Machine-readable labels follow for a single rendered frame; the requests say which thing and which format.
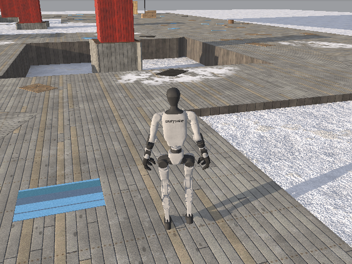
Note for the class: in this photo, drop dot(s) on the left robot upper arm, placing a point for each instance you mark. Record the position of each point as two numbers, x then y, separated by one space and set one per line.
154 126

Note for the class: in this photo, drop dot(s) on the robot right forearm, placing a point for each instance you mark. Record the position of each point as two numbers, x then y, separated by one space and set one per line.
202 147

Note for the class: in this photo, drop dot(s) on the left robot shin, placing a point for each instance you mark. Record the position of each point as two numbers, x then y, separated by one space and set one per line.
166 204

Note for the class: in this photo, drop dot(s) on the left robot hand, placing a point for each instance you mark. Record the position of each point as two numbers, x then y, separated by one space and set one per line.
146 163

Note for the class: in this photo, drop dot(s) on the robot head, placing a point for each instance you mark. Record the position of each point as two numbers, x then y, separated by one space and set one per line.
173 96

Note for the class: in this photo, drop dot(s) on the right robot hand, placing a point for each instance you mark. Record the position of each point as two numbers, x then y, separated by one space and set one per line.
206 161

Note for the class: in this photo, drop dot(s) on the robot left forearm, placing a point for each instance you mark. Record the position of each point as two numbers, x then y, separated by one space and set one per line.
148 149

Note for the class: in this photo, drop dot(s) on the right robot upper arm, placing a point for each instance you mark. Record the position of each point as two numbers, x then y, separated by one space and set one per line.
194 125

